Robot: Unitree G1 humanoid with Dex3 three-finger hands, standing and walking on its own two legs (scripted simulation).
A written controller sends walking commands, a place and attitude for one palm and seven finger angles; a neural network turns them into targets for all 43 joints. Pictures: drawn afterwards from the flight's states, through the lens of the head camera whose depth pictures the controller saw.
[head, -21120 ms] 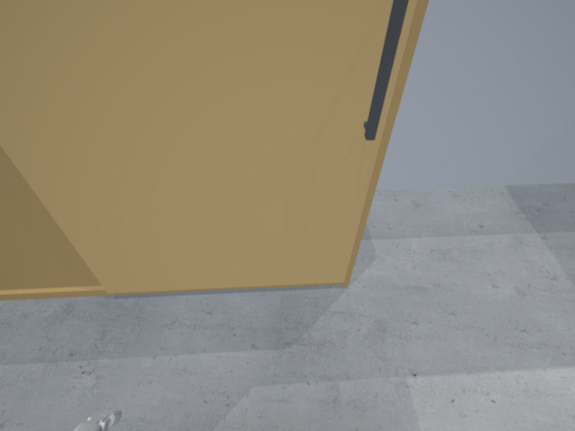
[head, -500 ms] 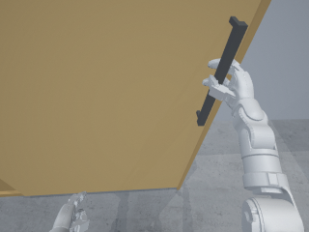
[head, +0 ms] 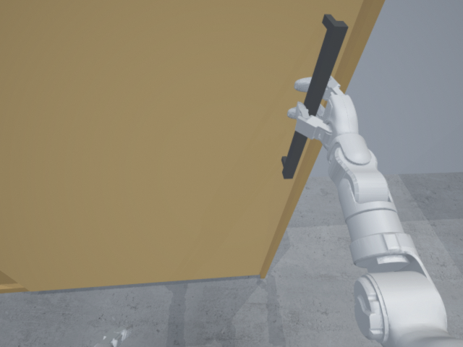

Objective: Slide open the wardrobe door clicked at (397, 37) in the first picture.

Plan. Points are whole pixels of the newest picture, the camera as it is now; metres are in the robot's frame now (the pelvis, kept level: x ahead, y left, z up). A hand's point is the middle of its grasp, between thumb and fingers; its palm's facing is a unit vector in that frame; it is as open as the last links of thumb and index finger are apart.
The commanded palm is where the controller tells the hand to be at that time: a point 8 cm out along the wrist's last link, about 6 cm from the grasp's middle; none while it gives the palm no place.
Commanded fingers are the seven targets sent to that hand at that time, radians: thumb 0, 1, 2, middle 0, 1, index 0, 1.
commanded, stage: tug the door sideways, standing still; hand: right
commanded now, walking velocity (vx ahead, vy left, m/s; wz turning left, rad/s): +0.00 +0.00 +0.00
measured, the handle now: (304, 111) +0.50 -0.10 +0.17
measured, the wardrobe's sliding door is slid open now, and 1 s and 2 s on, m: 0.01 0.09 0.43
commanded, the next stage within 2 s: step sideways, sliding the door along in 0.12 s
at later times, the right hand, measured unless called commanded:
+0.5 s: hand (287, 121) +0.45 -0.06 +0.18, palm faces +0.05 +0.99 -0.14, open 5.9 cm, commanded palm +0.42 -0.08 +0.19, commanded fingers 0.00 -0.90 -0.90 0.45 1.40 0.45 1.40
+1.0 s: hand (244, 118) +0.45 +0.01 +0.18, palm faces +0.31 +0.95 -0.11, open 6.5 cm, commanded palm +0.41 +0.03 +0.18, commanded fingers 0.00 -0.90 -0.90 0.45 1.40 0.45 1.40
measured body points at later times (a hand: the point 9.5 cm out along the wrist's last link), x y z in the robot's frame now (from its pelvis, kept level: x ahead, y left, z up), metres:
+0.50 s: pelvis +0.00 +0.05 -0.01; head +0.04 +0.07 +0.43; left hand +0.11 +0.28 -0.14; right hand +0.44 -0.12 +0.19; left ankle +0.03 +0.14 -0.71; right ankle -0.08 -0.09 -0.73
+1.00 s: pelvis +0.05 +0.20 -0.02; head +0.14 +0.22 +0.42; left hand +0.29 +0.38 -0.12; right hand +0.43 -0.04 +0.18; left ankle +0.08 +0.31 -0.73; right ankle +0.00 -0.02 -0.71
